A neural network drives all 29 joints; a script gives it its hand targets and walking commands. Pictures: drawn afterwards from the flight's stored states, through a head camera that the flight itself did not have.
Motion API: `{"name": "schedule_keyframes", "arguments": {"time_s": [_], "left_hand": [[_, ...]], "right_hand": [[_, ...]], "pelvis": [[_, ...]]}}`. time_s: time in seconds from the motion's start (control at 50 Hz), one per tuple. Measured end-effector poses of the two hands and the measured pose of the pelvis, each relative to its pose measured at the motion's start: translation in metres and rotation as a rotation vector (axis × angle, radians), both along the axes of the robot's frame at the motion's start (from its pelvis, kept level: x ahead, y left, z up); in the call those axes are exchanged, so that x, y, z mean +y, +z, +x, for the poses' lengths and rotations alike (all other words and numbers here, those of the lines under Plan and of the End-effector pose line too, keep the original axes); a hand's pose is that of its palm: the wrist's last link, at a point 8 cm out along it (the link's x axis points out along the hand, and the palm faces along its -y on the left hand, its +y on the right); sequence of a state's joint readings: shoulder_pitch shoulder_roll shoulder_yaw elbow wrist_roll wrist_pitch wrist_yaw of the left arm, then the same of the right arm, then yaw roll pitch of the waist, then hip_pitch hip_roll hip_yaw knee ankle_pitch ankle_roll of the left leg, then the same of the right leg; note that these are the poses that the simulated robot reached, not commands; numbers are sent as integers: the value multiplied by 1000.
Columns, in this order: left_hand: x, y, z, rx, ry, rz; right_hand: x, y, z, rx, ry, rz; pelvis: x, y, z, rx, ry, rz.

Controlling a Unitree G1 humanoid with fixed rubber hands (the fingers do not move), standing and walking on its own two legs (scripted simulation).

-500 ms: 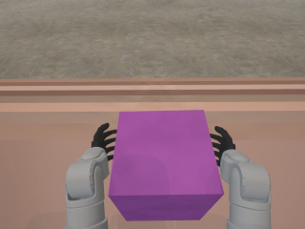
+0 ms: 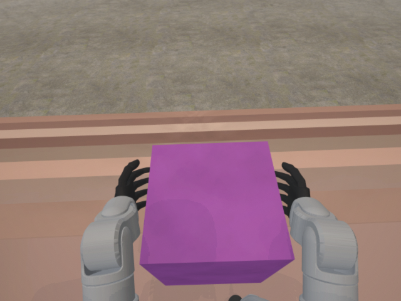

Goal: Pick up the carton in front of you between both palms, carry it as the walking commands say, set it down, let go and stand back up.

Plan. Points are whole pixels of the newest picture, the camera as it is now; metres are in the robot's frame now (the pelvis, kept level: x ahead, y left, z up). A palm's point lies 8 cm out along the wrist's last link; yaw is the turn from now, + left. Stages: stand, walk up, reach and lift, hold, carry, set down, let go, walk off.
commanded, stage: carry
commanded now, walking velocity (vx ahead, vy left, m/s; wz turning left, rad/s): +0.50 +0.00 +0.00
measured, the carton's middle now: (211, 220) +0.27 +0.00 +0.02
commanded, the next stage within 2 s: none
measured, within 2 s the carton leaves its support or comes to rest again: neither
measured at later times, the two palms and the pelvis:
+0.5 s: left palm (155, 72) +0.67 +0.14 +0.12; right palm (261, 73) +0.66 -0.16 +0.11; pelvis +0.31 -0.01 -0.01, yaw +0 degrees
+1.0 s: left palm (166, 37) +1.01 +0.15 +0.07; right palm (243, 36) +1.00 -0.15 +0.07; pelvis +0.64 +0.01 -0.07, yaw +2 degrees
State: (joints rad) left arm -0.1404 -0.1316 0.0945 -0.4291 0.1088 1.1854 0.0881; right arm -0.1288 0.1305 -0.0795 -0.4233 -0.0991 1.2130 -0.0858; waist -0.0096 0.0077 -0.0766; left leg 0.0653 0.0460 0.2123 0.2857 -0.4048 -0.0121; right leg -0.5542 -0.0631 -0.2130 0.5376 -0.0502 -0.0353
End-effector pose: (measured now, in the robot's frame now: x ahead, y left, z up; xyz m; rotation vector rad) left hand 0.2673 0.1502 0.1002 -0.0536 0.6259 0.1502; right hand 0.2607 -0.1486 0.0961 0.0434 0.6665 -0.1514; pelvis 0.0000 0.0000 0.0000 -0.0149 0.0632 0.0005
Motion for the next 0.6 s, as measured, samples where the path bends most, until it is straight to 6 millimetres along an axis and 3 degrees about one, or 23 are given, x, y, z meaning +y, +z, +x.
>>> {"name": "schedule_keyframes", "arguments": {"time_s": [0.08, 0.16, 0.24, 0.34, 0.42, 0.54, 0.6], "left_hand": [[-11, -6, 61, -16, 35, 18], [-13, -5, 107, 48, 75, 6], [-14, 7, 159, 43, 86, 9], [-17, 26, 247, 15, 38, 50], [-15, 30, 323, 25, -4, 69], [-3, 7, 436, 55, -53, 53], [-1, -13, 481, 102, -74, 29]], "right_hand": [[-10, -13, 71, -16, 30, 25], [-13, -13, 125, 48, 55, 36], [-14, 0, 182, 43, 70, 35], [-16, 19, 264, 12, 79, -12], [-15, 25, 333, 21, 78, -43], [-3, 12, 436, 55, 48, -79], [-1, -4, 472, 103, 21, -87]], "pelvis": [[-16, -18, 58, -18, 23, -3], [-26, -5, 98, -8, 36, 14], [-31, 6, 141, 0, 28, 32], [-28, 10, 199, 5, 15, 35], [-20, 5, 251, 8, 3, 27], [0, -20, 340, -9, -11, 10], [8, -21, 373, -3, 2, 14]]}}
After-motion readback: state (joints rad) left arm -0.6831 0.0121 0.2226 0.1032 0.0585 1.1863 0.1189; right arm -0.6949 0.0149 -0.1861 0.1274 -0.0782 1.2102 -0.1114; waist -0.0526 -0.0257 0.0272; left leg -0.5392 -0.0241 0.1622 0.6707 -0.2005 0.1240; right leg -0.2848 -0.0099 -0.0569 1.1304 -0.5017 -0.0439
